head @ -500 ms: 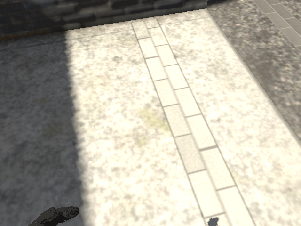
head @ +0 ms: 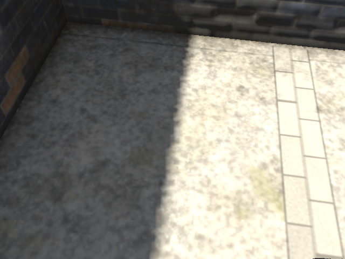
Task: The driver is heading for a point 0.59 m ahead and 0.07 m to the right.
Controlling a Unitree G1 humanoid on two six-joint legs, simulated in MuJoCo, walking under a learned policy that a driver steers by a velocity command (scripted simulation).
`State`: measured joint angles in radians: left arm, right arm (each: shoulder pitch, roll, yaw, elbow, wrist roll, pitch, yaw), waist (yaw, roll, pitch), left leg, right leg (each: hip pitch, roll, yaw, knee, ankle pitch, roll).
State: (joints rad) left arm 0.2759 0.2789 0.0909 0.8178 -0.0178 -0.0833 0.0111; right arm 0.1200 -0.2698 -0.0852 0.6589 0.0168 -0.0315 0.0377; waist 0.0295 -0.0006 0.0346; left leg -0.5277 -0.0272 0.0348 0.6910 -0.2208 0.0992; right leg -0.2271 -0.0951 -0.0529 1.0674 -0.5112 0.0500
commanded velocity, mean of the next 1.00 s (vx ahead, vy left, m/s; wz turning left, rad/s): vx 0.40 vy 0.00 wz -0.07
